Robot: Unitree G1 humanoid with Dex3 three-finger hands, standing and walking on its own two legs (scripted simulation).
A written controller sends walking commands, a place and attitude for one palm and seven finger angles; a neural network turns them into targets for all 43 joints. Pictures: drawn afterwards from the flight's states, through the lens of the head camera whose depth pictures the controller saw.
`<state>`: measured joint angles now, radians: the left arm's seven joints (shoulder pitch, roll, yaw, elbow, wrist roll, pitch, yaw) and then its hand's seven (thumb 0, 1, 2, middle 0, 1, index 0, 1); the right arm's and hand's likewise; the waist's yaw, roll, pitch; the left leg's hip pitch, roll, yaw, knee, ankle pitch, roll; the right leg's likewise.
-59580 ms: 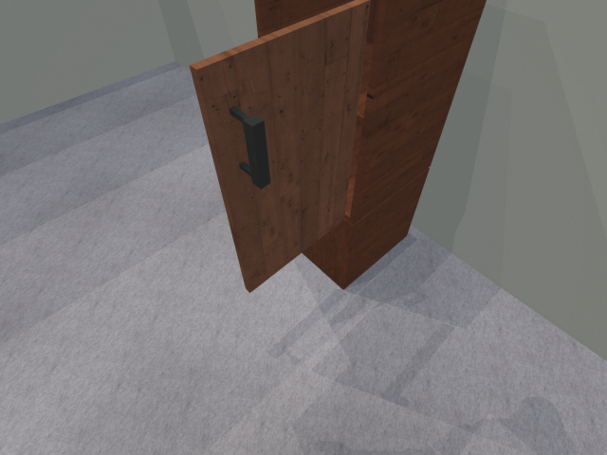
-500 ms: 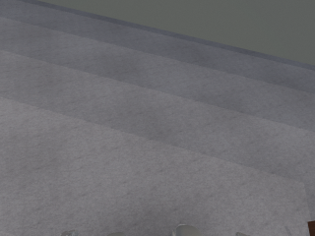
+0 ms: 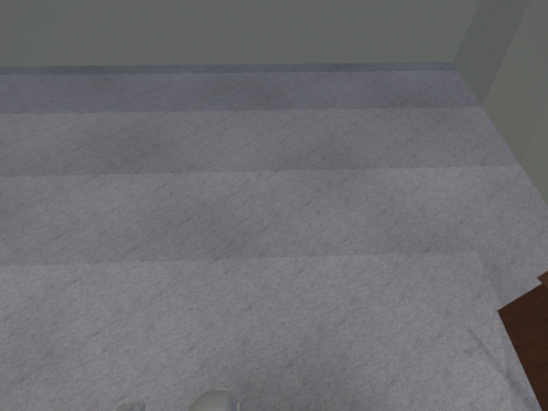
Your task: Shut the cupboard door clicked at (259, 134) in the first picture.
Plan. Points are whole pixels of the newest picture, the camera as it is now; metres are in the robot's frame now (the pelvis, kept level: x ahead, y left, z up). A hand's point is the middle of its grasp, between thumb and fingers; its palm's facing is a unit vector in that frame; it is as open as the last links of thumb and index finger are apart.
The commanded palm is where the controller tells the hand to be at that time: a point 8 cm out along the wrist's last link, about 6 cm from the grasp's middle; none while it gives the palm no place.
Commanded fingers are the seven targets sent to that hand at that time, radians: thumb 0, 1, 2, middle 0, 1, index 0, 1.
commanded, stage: turn to face it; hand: left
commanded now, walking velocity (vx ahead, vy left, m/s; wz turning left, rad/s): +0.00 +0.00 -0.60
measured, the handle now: out of the picture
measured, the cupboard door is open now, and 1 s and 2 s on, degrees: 22 22 22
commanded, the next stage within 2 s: take the last steps up to it in 1.72 s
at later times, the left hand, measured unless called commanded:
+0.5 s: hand (186, 364) +0.21 +0.17 -0.16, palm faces -0.33 -0.91 -0.26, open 7.4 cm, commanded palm none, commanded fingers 0.00 0.90 0.90 -0.20 -0.30 -0.20 -0.30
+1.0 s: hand (216, 341) +0.25 +0.12 -0.16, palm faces -0.57 -0.80 -0.20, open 7.4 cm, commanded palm none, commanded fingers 0.00 0.90 0.90 -0.20 -0.30 -0.20 -0.30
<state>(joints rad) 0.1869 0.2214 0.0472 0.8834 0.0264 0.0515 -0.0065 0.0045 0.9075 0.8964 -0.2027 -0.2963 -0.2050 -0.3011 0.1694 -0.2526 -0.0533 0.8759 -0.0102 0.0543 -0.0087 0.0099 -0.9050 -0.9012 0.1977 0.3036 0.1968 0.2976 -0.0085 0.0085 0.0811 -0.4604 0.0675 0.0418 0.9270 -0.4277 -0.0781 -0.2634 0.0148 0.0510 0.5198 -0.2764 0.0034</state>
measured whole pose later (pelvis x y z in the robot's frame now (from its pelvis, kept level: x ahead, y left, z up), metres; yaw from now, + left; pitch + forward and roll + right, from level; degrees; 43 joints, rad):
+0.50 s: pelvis +0.01 +0.01 -0.01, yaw -19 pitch +1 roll -1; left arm 0.11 0.26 0.07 0.86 0.02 0.06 -0.04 0.01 0.91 0.90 -0.20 -0.30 -0.20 -0.30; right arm 0.28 -0.24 -0.05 0.91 -0.02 0.03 -0.01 0.01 -0.90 -0.90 0.20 0.30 0.20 0.30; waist -0.03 0.02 0.08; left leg -0.28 0.19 0.25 0.69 -0.40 -0.04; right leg -0.26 -0.03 -0.07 0.56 -0.29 0.00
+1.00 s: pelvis +0.04 +0.01 +0.01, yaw -36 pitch +1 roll -3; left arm 0.14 0.26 0.08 0.89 0.02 0.09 -0.04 0.01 0.91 0.90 -0.20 -0.30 -0.20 -0.30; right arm 0.23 -0.21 -0.02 0.87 -0.03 0.01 -0.02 0.01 -0.90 -0.90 0.20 0.30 0.20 0.30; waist -0.01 0.00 0.10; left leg -0.24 0.15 0.17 0.53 -0.30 -0.02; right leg -0.43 -0.01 -0.06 0.96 -0.49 0.05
